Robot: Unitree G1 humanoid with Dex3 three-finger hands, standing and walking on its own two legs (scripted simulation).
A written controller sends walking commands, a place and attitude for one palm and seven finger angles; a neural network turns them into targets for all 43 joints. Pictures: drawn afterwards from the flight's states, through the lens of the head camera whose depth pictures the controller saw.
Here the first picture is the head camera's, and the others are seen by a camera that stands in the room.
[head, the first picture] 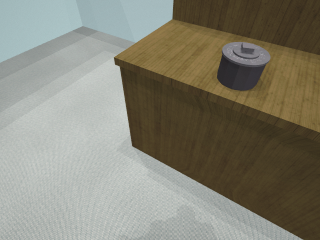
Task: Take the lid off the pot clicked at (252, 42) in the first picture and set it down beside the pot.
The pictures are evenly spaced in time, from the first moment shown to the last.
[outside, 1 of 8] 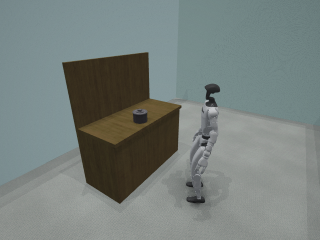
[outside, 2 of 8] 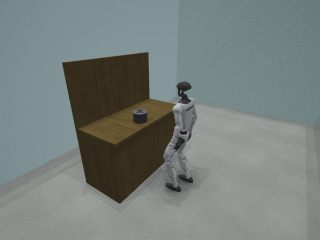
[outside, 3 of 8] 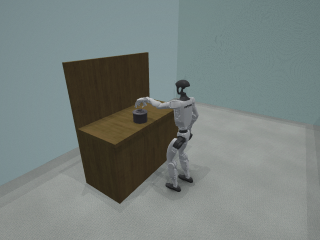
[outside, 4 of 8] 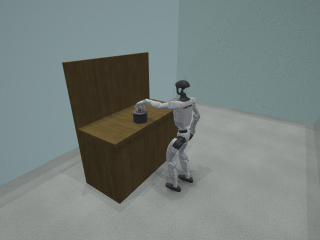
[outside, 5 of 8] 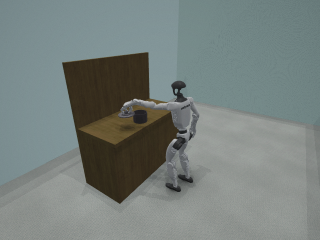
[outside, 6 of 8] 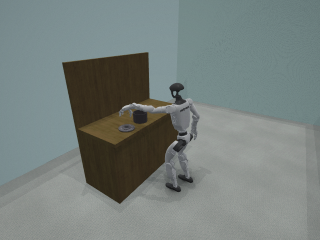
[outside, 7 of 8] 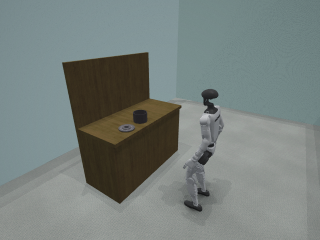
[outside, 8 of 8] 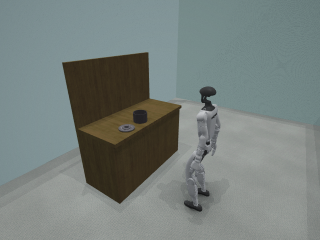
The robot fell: no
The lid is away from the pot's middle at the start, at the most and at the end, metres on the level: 0.00 0.26 0.25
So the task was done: yes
